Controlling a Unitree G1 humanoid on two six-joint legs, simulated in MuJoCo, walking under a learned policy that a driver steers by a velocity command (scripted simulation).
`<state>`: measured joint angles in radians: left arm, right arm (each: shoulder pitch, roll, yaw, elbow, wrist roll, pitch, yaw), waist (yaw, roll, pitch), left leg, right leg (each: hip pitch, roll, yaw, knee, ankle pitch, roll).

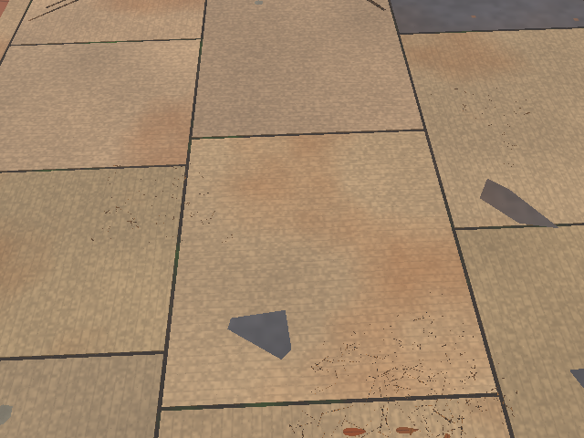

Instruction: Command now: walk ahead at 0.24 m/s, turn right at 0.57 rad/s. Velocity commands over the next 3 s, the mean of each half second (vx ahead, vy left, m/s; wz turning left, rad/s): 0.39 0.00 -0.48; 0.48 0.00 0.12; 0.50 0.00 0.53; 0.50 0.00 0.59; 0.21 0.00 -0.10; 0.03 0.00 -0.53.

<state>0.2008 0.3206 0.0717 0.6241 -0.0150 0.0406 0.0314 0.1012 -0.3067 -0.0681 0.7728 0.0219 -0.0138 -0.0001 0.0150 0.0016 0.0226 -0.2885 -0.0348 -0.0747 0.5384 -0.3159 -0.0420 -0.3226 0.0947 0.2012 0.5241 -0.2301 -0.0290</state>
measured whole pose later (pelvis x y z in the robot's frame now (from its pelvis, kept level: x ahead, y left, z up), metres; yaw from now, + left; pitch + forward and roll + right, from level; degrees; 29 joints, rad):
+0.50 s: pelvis +0.16 -0.07 -0.02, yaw -14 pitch +2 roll +0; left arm 0.06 0.27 0.04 0.53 -0.02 -0.04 -0.04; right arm 0.44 -0.30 -0.06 0.90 0.02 -0.05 0.00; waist -0.09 -0.01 0.05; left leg 0.05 0.12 0.14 0.48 -0.48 -0.05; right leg -0.50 0.00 -0.03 0.59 -0.11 -0.06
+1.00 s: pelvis +0.43 -0.13 -0.02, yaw -7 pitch +2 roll -2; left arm 0.34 0.30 0.07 0.79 -0.01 -0.05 0.01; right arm 0.10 -0.26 -0.03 0.70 0.02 -0.06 0.07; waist 0.06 0.03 0.03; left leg -0.59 0.02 0.03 0.58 -0.04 0.07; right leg 0.14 0.03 -0.16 0.25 -0.42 -0.01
